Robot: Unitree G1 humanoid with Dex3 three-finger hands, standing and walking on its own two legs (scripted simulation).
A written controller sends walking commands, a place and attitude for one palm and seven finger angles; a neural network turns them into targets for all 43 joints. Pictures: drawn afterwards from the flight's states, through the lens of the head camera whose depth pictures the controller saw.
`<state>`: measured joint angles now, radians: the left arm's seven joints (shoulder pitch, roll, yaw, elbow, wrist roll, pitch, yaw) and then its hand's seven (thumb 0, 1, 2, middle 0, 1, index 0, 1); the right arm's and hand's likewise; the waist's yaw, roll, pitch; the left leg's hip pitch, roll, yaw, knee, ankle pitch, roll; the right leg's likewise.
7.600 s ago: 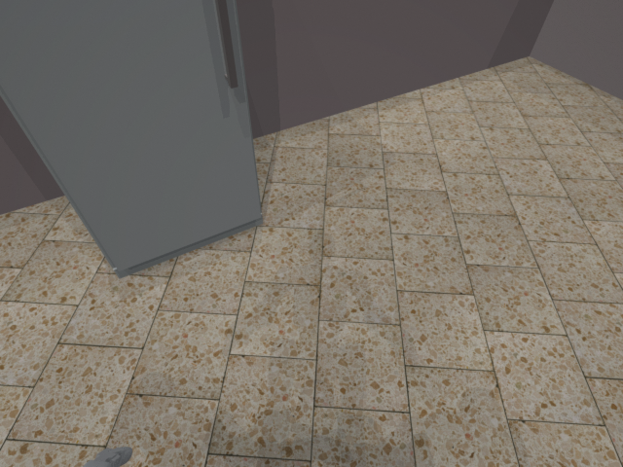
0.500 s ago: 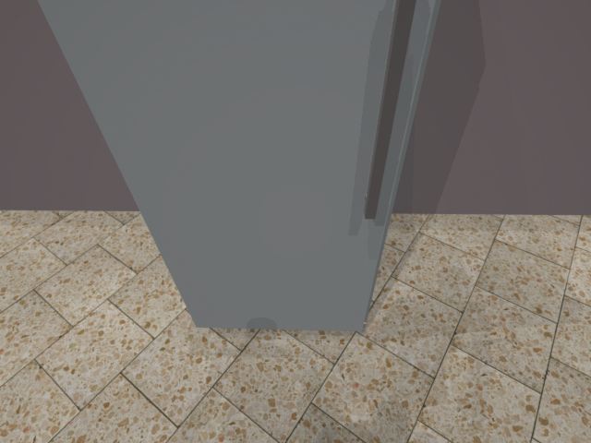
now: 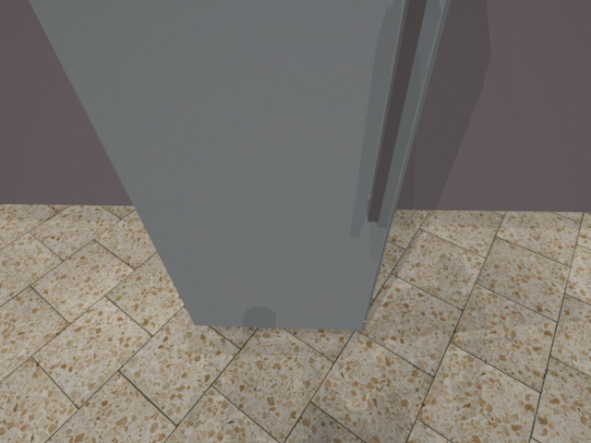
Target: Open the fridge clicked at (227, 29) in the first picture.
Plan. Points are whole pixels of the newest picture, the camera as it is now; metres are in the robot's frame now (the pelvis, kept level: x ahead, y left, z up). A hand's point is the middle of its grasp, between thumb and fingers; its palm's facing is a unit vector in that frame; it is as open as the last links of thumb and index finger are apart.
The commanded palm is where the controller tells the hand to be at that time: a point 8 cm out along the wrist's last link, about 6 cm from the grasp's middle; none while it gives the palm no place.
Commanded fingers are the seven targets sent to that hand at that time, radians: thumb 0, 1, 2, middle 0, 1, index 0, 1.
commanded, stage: look again from close up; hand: right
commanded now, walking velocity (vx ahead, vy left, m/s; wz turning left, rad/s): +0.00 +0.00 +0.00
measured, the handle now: (390, 113) +0.57 -0.12 +0.17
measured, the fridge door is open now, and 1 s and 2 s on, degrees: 0 0 0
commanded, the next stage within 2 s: none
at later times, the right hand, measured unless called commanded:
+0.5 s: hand out of the picture +0.03 -0.20 -0.17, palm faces -0.01 +0.97 -0.22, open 7.4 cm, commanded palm none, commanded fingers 0.00 -0.90 -0.90 0.20 0.30 0.20 0.30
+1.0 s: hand out of the picture +0.02 -0.18 -0.18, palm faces +0.00 +0.98 -0.21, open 7.4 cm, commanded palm none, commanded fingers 0.00 -0.90 -0.90 0.20 0.30 0.20 0.30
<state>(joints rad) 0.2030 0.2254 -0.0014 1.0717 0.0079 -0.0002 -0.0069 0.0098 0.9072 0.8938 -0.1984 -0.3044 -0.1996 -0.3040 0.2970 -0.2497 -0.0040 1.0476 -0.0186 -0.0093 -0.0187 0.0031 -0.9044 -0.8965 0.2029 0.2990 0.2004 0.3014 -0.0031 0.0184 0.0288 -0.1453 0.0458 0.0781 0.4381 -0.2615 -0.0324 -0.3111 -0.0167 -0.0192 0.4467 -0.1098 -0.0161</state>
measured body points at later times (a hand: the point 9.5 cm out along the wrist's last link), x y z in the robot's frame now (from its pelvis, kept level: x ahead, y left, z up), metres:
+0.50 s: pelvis +0.02 +0.00 +0.00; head +0.02 -0.01 +0.45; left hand +0.07 +0.26 -0.14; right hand +0.03 -0.25 -0.16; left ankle -0.02 +0.14 -0.74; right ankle +0.08 -0.11 -0.74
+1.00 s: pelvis +0.02 +0.01 +0.00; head +0.02 -0.01 +0.45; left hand +0.05 +0.25 -0.15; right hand +0.02 -0.23 -0.16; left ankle -0.02 +0.14 -0.74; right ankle +0.08 -0.11 -0.74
